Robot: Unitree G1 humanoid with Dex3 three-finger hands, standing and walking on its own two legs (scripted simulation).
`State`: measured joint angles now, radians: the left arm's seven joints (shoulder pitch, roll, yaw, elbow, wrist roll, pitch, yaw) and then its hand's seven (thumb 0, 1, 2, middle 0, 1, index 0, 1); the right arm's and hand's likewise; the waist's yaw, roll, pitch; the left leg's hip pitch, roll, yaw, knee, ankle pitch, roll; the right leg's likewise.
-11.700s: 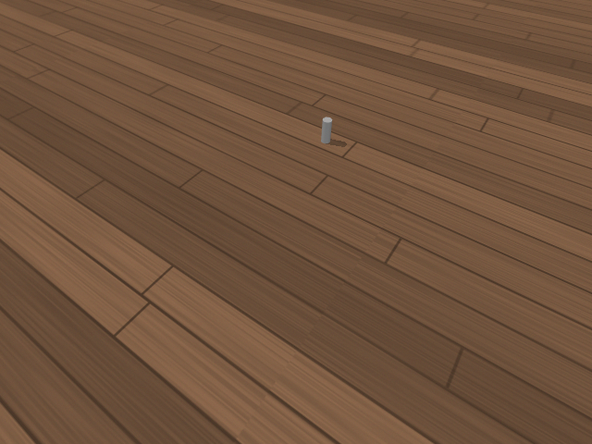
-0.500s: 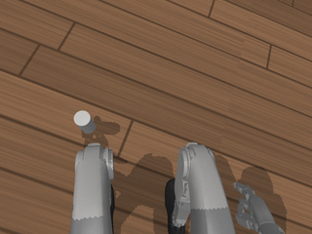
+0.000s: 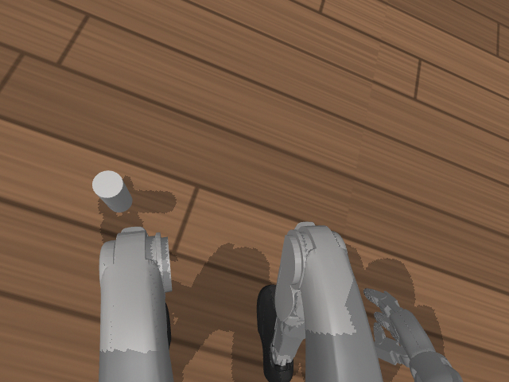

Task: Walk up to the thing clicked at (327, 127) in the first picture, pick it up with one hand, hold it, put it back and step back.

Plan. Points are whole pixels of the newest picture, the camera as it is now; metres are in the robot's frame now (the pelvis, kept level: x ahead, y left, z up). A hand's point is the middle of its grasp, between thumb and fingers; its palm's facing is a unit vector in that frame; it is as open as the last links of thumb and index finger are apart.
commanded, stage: approach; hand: left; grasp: from the side
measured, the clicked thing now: (114, 193) +0.43 +0.24 -0.28
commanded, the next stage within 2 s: close in in 0.24 s
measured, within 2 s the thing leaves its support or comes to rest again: neither
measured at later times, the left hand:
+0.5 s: hand (79, 196) +0.40 +0.28 -0.22, palm faces +0.03 -1.00 +0.07, open 17.6 cm
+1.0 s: hand (106, 195) +0.41 +0.24 -0.23, palm faces +0.09 -1.00 +0.03, open 17.4 cm
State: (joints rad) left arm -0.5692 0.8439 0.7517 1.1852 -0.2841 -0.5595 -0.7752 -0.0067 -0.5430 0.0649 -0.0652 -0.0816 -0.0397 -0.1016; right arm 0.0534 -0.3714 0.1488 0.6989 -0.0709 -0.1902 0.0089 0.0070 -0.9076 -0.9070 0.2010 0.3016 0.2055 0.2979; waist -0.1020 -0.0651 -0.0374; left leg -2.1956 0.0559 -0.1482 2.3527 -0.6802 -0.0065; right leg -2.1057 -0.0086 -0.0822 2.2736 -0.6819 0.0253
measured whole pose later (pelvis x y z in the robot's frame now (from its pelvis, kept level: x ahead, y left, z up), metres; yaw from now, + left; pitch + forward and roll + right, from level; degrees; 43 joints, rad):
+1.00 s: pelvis -0.02 +0.02 -0.07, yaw -8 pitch +11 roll -16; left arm -0.55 0.74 0.49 1.39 -0.17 -1.08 -0.24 -0.01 -0.53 0.04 -0.05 -0.07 -0.06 -0.06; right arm -0.16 -0.37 0.47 0.58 -0.33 -0.04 0.13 0.00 -0.92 -0.90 0.20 0.30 0.21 0.30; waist -0.22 -0.25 0.26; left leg -2.22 0.04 -0.37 2.67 -0.69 -0.01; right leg -2.05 0.06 -0.23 2.43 -0.62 0.07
